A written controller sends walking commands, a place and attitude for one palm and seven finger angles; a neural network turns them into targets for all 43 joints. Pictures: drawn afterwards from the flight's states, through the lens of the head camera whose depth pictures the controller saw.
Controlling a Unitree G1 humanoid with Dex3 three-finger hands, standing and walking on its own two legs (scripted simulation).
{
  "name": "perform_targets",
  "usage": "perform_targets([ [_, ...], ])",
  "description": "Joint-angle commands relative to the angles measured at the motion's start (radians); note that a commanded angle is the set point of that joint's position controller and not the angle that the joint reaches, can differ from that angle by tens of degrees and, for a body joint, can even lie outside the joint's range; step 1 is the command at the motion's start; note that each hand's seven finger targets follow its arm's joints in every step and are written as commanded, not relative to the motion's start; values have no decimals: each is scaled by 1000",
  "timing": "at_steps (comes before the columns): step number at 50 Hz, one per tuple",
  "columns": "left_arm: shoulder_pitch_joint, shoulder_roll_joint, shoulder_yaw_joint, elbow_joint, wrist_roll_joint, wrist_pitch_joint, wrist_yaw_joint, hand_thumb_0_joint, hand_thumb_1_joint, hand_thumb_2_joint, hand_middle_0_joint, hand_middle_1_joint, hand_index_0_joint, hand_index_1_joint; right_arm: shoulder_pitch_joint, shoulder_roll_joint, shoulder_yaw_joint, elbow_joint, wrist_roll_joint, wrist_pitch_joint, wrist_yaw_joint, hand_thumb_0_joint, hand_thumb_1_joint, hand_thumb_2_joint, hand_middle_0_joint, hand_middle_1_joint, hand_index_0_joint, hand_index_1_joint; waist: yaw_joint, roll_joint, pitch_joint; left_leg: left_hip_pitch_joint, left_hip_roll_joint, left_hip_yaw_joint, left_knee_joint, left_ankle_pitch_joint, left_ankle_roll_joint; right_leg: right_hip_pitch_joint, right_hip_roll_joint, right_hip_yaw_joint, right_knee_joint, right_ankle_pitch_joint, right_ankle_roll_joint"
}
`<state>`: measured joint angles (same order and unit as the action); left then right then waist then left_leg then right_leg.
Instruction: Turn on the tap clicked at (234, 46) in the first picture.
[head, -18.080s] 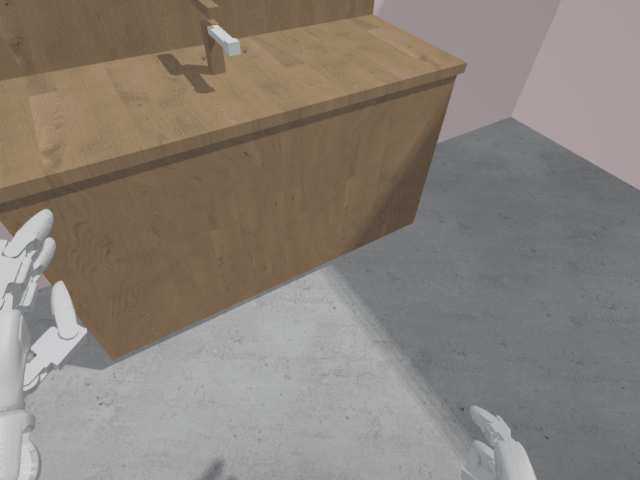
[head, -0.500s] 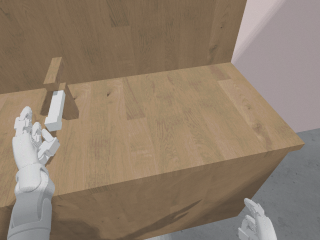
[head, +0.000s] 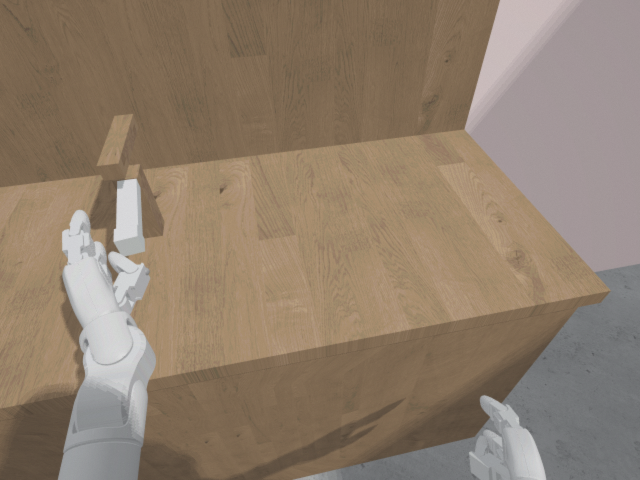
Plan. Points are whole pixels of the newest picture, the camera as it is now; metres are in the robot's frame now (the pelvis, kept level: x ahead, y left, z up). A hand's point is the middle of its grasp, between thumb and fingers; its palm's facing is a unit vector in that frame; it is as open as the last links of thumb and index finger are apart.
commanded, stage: push the lever round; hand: left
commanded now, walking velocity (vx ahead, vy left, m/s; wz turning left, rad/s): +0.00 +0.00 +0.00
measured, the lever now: (129, 240) +0.35 +0.29 +0.13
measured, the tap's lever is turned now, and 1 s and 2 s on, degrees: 8 44 70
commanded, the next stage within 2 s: lift the hand up off the lever in 1.90 s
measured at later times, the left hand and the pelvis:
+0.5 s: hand (183, 258) +0.33 +0.21 +0.12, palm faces +0.70 -0.71 -0.03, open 7.4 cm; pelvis +0.00 +0.00 +0.00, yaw +0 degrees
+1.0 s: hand (222, 236) +0.38 +0.17 +0.12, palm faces +0.76 -0.65 -0.06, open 7.6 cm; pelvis +0.00 -0.01 +0.00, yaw +0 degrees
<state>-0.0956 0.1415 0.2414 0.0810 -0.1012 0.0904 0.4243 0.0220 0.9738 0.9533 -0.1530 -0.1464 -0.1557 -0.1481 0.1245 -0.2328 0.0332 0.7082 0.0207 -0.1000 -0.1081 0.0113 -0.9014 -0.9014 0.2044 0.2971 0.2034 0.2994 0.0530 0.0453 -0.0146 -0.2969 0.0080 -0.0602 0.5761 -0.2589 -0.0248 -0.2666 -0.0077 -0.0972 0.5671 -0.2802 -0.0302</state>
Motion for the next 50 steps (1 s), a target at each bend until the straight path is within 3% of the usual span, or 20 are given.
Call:
perform_targets([
  [1, -352, 138, -23, -252, 32, -66, 28, 0, 900, 900, -150, -150, -150, -150, -153, -110, -44, -150, -5, -50, -11, 0, -900, -900, 200, 300, 200, 300, -19, -24, -206, 73, -21, 6, -82, 75, 39, 31, -6, 52, -115, 77, 1],
  [5, -367, 82, -77, -252, 47, -52, 63, 0, 900, 900, -150, -150, -150, -150, -165, -102, -47, -153, -8, -37, -5, 0, -900, -900, 200, 300, 200, 300, -19, -19, -217, 76, -21, 11, -79, 83, 36, 34, -10, 53, -115, 81, 3],
  [6, -378, 111, -44, -248, 54, -46, 78, 0, 900, 900, -150, -150, -150, -150, -164, -104, -45, -146, -11, -31, -6, 0, -900, -900, 200, 300, 200, 300, -16, -18, -207, 73, -21, 4, -85, 87, 35, 38, -10, 51, -114, 83, 0],
  [9, -387, 72, -75, -233, 59, -28, 104, 0, 900, 900, -150, -150, -150, -150, -178, -99, -47, -149, -12, -17, -3, 0, -900, -900, 200, 300, 200, 300, -18, -44, -211, 69, -21, 13, -82, 77, 38, 38, -10, 54, -126, 68, 4],
  [11, -418, 98, -45, -211, 66, -19, 125, 0, 900, 900, -150, -150, -150, -150, -185, -98, -46, -138, -12, -6, -6, 0, -900, -900, 200, 300, 200, 300, -19, -49, -186, 54, -20, 7, -94, 45, 35, 37, -10, 54, -134, 34, 1],
  [12, -451, 53, -96, -228, 73, -18, 130, 0, 900, 900, -150, -150, -150, -150, -195, -93, -44, -144, -13, -4, -3, 0, -900, -900, 200, 300, 200, 300, -26, -24, -195, 65, -21, 9, -94, 44, 34, 30, -12, 55, -128, 36, 1],
  [14, -465, 40, -104, -204, 77, -12, 150, 0, 900, 900, -150, -150, -150, -150, -197, -91, -46, -136, -16, -1, -3, 0, -900, -900, 200, 300, 200, 300, -28, -45, -189, 60, -21, 11, -94, 18, 36, 24, -12, 54, -138, 14, 4],
  [16, -467, 71, -62, -190, 84, -8, 170, 0, 900, 900, -150, -150, -150, -150, -199, -90, -49, -127, -19, 7, -5, 0, -900, -900, 200, 300, 200, 300, -20, -40, -197, 61, -19, 11, -98, 27, 35, 37, -11, 56, -139, 17, 0],
  [17, -483, 33, -100, -201, 87, -8, 174, 0, 900, 900, -150, -150, -150, -150, -201, -87, -47, -134, -21, 9, -2, 0, -900, -900, 200, 300, 200, 300, -22, -46, -217, 68, -21, 12, -93, 49, 35, 43, -14, 55, -133, 37, 1],
  [20, -502, 32, -95, -162, 90, 2, 191, 0, 900, 900, -150, -150, -150, -150, -210, -84, -50, -126, -23, 22, 0, 0, -900, -900, 200, 300, 200, 300, -22, -55, -207, 60, -20, 20, -89, 29, 36, 43, -17, 61, -150, 17, 4],
  [21, -507, 64, -54, -156, 91, 2, 201, 0, 900, 900, -150, -150, -150, -150, -208, -84, -51, -121, -23, 27, -2, 0, -900, -900, 200, 300, 200, 300, -19, -60, -207, 56, -19, 13, -96, 31, 36, 50, -16, 59, -149, 17, 1],
  [28, -611, -20, -127, -111, 117, 6, 249, 0, 900, 900, -150, -150, -150, -150, -224, -72, -54, -108, -31, 37, 7, 0, -900, -900, 200, 300, 200, 300, -30, -48, -217, 63, -17, 19, -93, 11, 32, 30, -18, 54, -145, 5, 0],
  [30, -620, -25, -124, -95, 125, 11, 268, 0, 900, 900, -150, -150, -150, -150, -221, -71, -58, -105, -36, 40, 12, 0, -900, -900, 200, 300, 200, 300, -27, -45, -232, 63, -19, 26, -84, 32, 32, 36, -20, 56, -144, 20, 0],
  [31, -587, 11, -71, -59, 124, 18, 277, 0, 900, 900, -150, -150, -150, -150, -216, -74, -61, -97, -38, 46, 12, 0, -900, -900, 200, 300, 200, 300, -17, -82, -223, 47, -17, 19, -91, 28, 32, 44, -17, 53, -150, 10, 1],
  [35, -625, -21, -88, -37, 131, 25, 303, 0, 900, 900, -150, -150, -150, -150, -222, -69, -65, -102, -42, 57, 20, 0, -900, -900, 200, 300, 200, 300, -18, -90, -240, 52, -14, 34, -72, 70, 34, 50, -23, 57, -154, 43, 4],
  [36, -620, 22, -37, -20, 132, 28, 313, 0, 900, 900, -150, -150, -150, -150, -216, -73, -65, -96, -42, 63, 20, 0, -900, -900, 200, 300, 200, 300, -10, -93, -239, 41, -14, 27, -78, 77, 33, 62, -21, 58, -152, 46, 0],
  [37, -626, -27, -84, -13, 137, 31, 313, 0, 900, 900, -150, -150, -150, -150, -225, -67, -65, -101, -42, 66, 25, 0, -900, -900, 200, 300, 200, 300, -16, -87, -239, 47, -13, 35, -73, 73, 33, 53, -24, 57, -153, 41, 3],
  [41, -649, -17, -52, 3, 152, 34, 348, 0, 900, 900, -150, -150, -150, -150, -218, -67, -73, -92, -50, 70, 36, 0, -900, -900, 200, 300, 200, 300, -5, -60, -254, 45, -11, 34, -70, 100, 28, 56, -21, 51, -143, 63, -4],
  [42, -660, -53, -88, 18, 152, 37, 350, 0, 900, 900, -150, -150, -150, -150, -222, -64, -71, -99, -48, 71, 41, 0, -900, -900, 200, 300, 200, 300, -12, -79, -246, 40, -11, 37, -66, 98, 29, 48, -23, 50, -141, 60, -1],
  [50, -739, -41, -54, 83, 166, 42, 399, 0, 900, 900, -150, -150, -150, -150, -206, -63, -80, -81, -54, 75, 51, 0, -900, -900, 200, 300, 200, 300, -20, -100, -270, 31, -8, 53, -44, 111, 33, 48, -29, 59, -155, 73, 4],
])
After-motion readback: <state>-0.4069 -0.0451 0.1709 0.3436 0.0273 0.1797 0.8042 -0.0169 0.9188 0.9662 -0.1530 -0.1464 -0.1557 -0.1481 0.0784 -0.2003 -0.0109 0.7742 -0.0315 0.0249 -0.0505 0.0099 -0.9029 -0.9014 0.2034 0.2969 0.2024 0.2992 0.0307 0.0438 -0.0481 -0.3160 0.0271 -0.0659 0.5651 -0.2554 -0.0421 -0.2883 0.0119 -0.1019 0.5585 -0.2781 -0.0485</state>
